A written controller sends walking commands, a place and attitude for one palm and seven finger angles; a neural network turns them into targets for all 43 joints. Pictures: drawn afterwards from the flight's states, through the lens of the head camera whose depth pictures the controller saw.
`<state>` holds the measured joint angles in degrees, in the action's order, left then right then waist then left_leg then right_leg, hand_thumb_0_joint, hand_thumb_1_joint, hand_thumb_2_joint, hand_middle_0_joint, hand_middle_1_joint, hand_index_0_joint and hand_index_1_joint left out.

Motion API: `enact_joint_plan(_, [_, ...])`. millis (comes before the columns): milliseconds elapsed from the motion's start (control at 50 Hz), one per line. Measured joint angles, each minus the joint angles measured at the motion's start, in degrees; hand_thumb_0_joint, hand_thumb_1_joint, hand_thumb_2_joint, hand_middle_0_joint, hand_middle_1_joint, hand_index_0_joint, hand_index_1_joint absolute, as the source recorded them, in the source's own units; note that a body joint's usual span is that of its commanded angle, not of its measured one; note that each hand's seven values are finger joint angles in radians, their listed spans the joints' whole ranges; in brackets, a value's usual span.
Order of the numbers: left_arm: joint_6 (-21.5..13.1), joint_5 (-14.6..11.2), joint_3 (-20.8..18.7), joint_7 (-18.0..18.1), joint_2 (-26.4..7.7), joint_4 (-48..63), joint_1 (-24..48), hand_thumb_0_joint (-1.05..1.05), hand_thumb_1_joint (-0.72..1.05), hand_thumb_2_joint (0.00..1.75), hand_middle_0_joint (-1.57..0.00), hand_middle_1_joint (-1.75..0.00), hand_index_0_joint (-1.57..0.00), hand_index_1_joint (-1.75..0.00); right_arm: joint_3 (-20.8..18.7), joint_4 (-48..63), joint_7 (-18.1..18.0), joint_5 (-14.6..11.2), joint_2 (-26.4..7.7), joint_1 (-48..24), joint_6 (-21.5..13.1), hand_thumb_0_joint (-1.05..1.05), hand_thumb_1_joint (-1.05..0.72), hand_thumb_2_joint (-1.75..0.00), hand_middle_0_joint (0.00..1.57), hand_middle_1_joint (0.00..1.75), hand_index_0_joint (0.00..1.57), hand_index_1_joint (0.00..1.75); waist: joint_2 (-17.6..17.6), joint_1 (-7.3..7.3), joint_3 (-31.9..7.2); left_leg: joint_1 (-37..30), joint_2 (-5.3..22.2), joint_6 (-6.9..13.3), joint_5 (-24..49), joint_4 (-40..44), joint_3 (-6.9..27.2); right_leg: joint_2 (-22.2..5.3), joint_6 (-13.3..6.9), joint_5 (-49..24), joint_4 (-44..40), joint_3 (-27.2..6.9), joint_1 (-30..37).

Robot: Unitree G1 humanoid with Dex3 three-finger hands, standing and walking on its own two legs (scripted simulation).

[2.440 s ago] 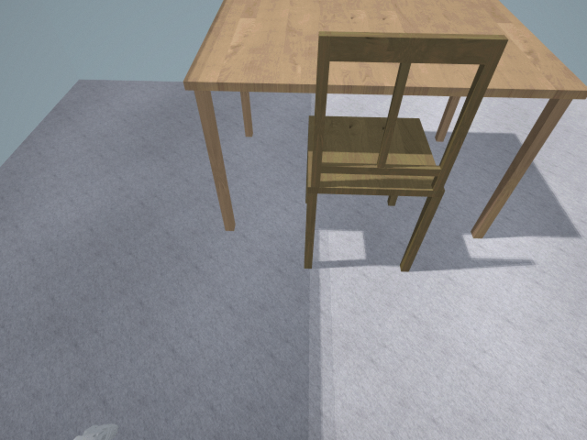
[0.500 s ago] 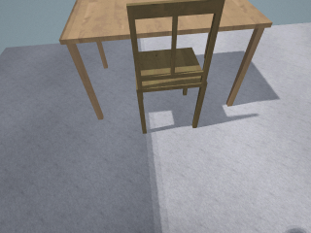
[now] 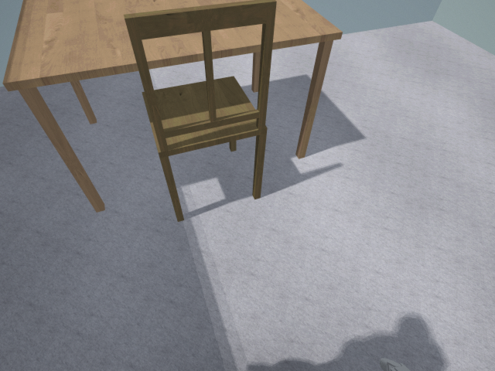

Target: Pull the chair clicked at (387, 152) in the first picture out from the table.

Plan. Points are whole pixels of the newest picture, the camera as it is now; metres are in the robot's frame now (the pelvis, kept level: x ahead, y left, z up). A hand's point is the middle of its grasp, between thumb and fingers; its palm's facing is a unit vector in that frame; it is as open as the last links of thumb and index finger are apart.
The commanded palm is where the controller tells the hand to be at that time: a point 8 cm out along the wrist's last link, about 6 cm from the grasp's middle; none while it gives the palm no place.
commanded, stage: walk to a spot facing it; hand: left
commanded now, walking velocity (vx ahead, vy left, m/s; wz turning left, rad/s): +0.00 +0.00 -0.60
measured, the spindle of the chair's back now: (209, 80) +0.93 +0.22 -0.06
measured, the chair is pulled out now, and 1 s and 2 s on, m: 0.00 0.00 0.00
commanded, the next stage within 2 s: turn to face it in 0.64 s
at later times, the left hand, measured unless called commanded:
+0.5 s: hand (235, 298) +0.28 +0.06 -0.16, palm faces -0.38 -0.90 -0.21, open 7.4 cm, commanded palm none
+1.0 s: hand (225, 282) +0.33 +0.09 -0.18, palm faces -0.30 -0.94 -0.16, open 7.4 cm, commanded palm none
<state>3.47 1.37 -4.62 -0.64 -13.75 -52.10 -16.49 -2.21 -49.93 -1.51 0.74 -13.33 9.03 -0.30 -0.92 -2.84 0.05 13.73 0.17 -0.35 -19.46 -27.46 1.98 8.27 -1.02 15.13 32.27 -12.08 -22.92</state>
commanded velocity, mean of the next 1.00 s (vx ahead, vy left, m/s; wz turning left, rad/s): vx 0.20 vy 0.00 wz -0.13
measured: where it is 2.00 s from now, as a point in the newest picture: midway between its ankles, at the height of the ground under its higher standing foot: outside the picture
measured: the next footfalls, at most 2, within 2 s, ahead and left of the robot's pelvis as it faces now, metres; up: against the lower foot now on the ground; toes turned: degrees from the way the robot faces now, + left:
right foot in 0.40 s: +0.15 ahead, -0.20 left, +0.00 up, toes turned -24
left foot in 0.84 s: +0.35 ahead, -0.05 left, +0.00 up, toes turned -17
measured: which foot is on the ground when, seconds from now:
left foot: down 0.00-0.40, up 0.42-0.82, down 0.84-1.00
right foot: up 0.00-0.38, down 0.40-0.86, up 0.88-1.00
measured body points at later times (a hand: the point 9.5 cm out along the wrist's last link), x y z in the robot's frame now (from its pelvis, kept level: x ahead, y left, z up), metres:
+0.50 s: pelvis +0.08 -0.07 -0.02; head +0.13 -0.09 +0.43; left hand +0.30 +0.11 -0.14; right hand -0.07 -0.29 -0.16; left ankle +0.03 +0.10 -0.65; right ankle +0.11 -0.18 -0.73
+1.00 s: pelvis +0.25 -0.08 +0.00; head +0.27 -0.05 +0.45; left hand +0.34 +0.13 -0.17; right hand +0.22 -0.32 -0.13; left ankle +0.32 -0.04 -0.73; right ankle +0.16 -0.20 -0.67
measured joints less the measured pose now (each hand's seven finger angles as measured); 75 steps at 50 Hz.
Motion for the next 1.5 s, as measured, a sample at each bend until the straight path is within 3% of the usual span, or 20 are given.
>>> enact_joint_plan(40, [0.35,0.37,-0.91,-0.78,-1.20,-0.09,0.87,0.01,0.90,0.90,-0.20,-0.30,-0.20,-0.30,0.62,0.00,-0.10,0.55,0.54,1.68,-0.49,0.01,-0.91,-0.90,0.20,0.30,0.20,0.30,-0.94,0.69,0.06,-0.70,0.24,0.27,3.30,0.00,-0.97,-1.39,1.55,6.34,11.47,4.26,-4.10])
enact_joint_plan(100, [-0.03,0.76,-1.71,-2.01,-2.78,0.28,1.64,0.01,0.90,0.90,-0.20,-0.30,-0.20,-0.30,1.41,-0.83,0.02,0.82,1.09,5.02,-0.58,0.01,-0.91,-0.90,0.20,0.30,0.20,0.30,-1.89,0.93,-0.45,-3.25,1.20,-0.01,3.44,2.44,-2.79,-4.55,2.69,3.93,26.60,8.92,-9.42])
enact_joint_plan(160, [-0.34,0.86,-1.77,-2.77,-3.30,0.70,2.02,0.01,0.90,0.90,-0.20,-0.30,-0.20,-0.30,1.55,-2.13,0.03,0.81,1.30,7.83,-1.23,0.01,-0.91,-0.90,0.20,0.30,0.20,0.30,-1.94,1.07,-0.51,-5.56,2.30,-0.18,3.22,4.46,-5.16,-7.78,3.33,0.84,33.40,10.87,-12.10])
enact_joint_plan(280, [-0.06,0.84,-0.57,-3.48,-2.20,0.09,4.61,0.01,0.91,0.90,-0.19,-0.29,-0.20,-0.30,1.29,-4.29,0.29,1.01,1.46,12.75,-2.80,0.01,-0.91,-0.90,0.20,0.30,0.20,0.30,-1.30,3.00,1.53,-10.21,4.77,-1.66,1.01,5.98,-10.86,-12.65,3.59,0.59,23.61,14.22,-11.22])
enact_joint_plan(360, [-0.55,0.58,0.49,-3.87,-0.81,0.39,8.17,0.01,0.91,0.90,-0.19,-0.29,-0.20,-0.30,0.79,-6.08,0.73,1.38,0.75,15.22,-2.56,0.01,-0.91,-0.90,0.20,0.30,0.20,0.30,-0.15,5.00,3.92,-12.30,7.27,-3.93,-2.82,3.15,-14.67,-12.54,1.89,1.59,11.03,16.74,-7.19])
enact_joint_plan(400, [-1.93,0.51,1.04,-3.97,-0.65,1.29,9.84,0.01,0.91,0.90,-0.20,-0.30,-0.20,-0.30,0.59,-6.87,1.06,1.16,0.35,16.94,-2.24,0.01,-0.91,-0.90,0.20,0.30,0.20,0.30,0.46,5.77,4.83,-11.16,9.46,-4.85,-6.60,-3.36,-15.43,-11.28,0.10,0.90,4.09,18.01,-2.72])
enact_joint_plan(420, [-3.12,0.42,1.15,-3.76,-0.71,1.80,10.69,0.01,0.91,0.90,-0.20,-0.30,-0.20,-0.30,0.59,-7.33,1.32,0.80,0.27,17.54,-1.83,0.01,-0.91,-0.90,0.20,0.30,0.20,0.30,0.42,5.79,5.21,-8.28,10.59,-4.28,-8.14,-11.24,-14.85,-10.83,-0.90,-3.25,3.65,18.20,-2.49])
enact_joint_plan(480, [-4.93,-0.56,1.58,-2.45,0.39,2.46,11.94,0.01,0.90,0.90,-0.20,-0.30,-0.20,-0.30,0.25,-9.07,1.46,0.29,-0.42,15.45,0.06,0.01,-0.91,-0.90,0.20,0.30,0.20,0.30,1.43,6.02,6.76,3.64,9.71,-2.38,-9.20,-37.11,-7.63,-9.09,-2.27,-1.12,7.58,18.28,-2.17])
enact_joint_plan(520, [-4.90,-0.57,1.91,-1.50,1.20,2.10,11.11,0.01,0.90,0.90,-0.20,-0.30,-0.20,-0.30,-0.09,-9.00,1.52,0.61,-0.65,13.27,0.41,0.01,-0.91,-0.90,0.20,0.30,0.20,0.30,1.71,6.03,6.44,9.66,9.22,-2.13,-5.05,-42.70,-6.38,-7.95,-2.40,-0.60,4.94,17.69,0.40])
enact_joint_plan(660, [-5.08,-0.10,1.90,-0.19,2.67,-1.83,5.82,0.00,0.91,0.90,-0.20,-0.30,-0.21,-0.30,-0.49,-4.74,2.09,1.24,1.07,6.98,-0.46,0.01,-0.91,-0.90,0.19,0.30,0.20,0.30,1.36,5.47,2.46,18.67,8.43,-2.96,4.16,-30.64,-6.53,-5.51,-2.33,-2.92,-5.71,14.84,8.30])
enact_joint_plan(800, [-5.38,0.10,1.65,0.16,1.93,-4.77,0.42,0.00,0.91,0.90,-0.20,-0.30,-0.21,-0.30,0.06,-4.11,2.50,0.85,3.29,3.65,-1.40,0.01,-0.91,-0.90,0.19,0.30,0.20,0.30,0.49,2.22,0.20,12.64,5.33,-2.22,5.23,-13.32,-7.01,-5.09,-0.74,0.61,-7.77,13.04,14.68])
enact_joint_plan(840, [-5.17,-0.14,1.61,0.49,1.89,-5.74,-1.20,0.00,0.91,0.90,-0.20,-0.30,-0.21,-0.30,0.54,-4.23,2.30,0.77,3.38,3.64,-2.31,0.01,-0.91,-0.90,0.19,0.30,0.20,0.30,0.57,1.82,-0.12,8.04,4.34,-1.40,8.54,-6.16,-7.32,-5.22,0.25,3.53,-5.23,13.19,15.68])
enact_joint_plan(860, [-4.94,-0.30,1.51,0.65,1.67,-6.31,-1.71,0.00,0.91,0.90,-0.20,-0.30,-0.20,-0.30,0.74,-4.56,2.07,0.92,3.69,3.45,-2.77,0.01,-0.91,-0.90,0.20,0.30,0.20,0.30,-0.12,1.84,-0.15,7.41,3.54,0.88,8.77,-6.04,-7.61,-5.94,0.39,5.64,-1.58,13.39,14.77])
enact_joint_plan(920, [-3.90,-0.21,1.57,1.20,1.22,-8.30,-1.59,0.01,0.91,0.90,-0.20,-0.30,-0.20,-0.30,1.77,-5.25,1.37,0.98,4.83,3.38,-2.72,0.00,-0.91,-0.90,0.20,0.30,0.20,0.30,-1.91,1.76,0.50,6.05,1.71,4.31,5.73,-7.48,-8.45,-7.72,0.75,13.36,16.54,13.83,8.41])
enact_joint_plan(980, [-3.28,-0.07,1.59,1.19,1.44,-8.95,-0.20,0.01,0.91,0.90,-0.20,-0.30,-0.20,-0.30,1.49,-6.25,0.18,0.46,5.37,4.36,-2.39,0.00,-0.93,-0.90,0.20,0.30,0.20,0.30,-2.47,1.99,1.04,3.45,-0.17,4.62,7.19,-3.00,-7.74,-9.65,2.01,11.01,25.65,14.16,2.60])
enact_joint_plan(1100, [-2.16,-0.09,1.17,1.30,2.64,-6.86,2.71,0.01,0.91,0.90,-0.20,-0.30,-0.20,-0.30,0.97,-8.01,0.55,0.29,4.16,6.47,-0.51,0.00,-0.94,-0.90,0.20,0.30,0.20,0.30,-1.67,2.43,1.47,1.37,-2.40,5.48,9.84,2.72,-4.38,-11.89,4.59,6.03,25.95,12.92,-3.42])
enact_joint_plan(1260, [-0.98,-0.42,0.55,1.59,2.85,-3.88,6.58,0.01,0.90,0.90,-0.20,-0.30,-0.20,-0.30,-0.56,-7.83,0.96,0.64,3.52,8.09,1.29,0.00,-0.91,-0.90,0.20,0.30,0.20,0.30,0.02,4.63,1.78,2.21,-3.92,4.58,9.62,1.86,0.93,-11.03,5.50,6.72,17.74,11.72,-2.43])
enact_joint_plan(1380, [-1.89,-0.91,0.75,1.88,2.91,-0.64,8.60,0.01,0.90,0.90,-0.20,-0.30,-0.20,-0.30,-1.81,-6.60,1.19,0.62,1.94,7.78,2.47,0.01,-0.91,-0.90,0.20,0.30,0.20,0.30,2.21,5.37,1.72,5.00,-5.04,2.60,8.21,-2.23,5.00,-8.51,4.49,4.14,4.29,11.78,4.60])
enact_joint_plan(1440, [-2.86,-0.50,1.16,2.12,2.97,0.70,8.50,0.01,0.90,0.90,-0.20,-0.30,-0.20,-0.30,-2.69,-5.82,1.33,0.25,0.74,7.05,2.97,0.01,-0.91,-0.90,0.20,0.30,0.20,0.30,3.17,4.84,1.73,9.33,-5.28,0.59,-0.87,-11.99,4.70,-8.66,1.86,1.38,-1.27,12.93,7.49])
enact_joint_plan(1500, [-2.86,-0.43,1.66,2.07,3.15,1.43,7.40,0.01,0.90,0.90,-0.20,-0.30,-0.20,-0.30,-3.39,-5.10,1.73,0.61,-0.40,6.03,3.70,0.01,-0.91,-0.90,0.20,0.30,0.20,0.30,3.16,4.98,1.90,14.68,-4.00,-1.22,-5.94,-28.97,0.98,-10.30,0.60,1.45,-1.86,15.54,9.25])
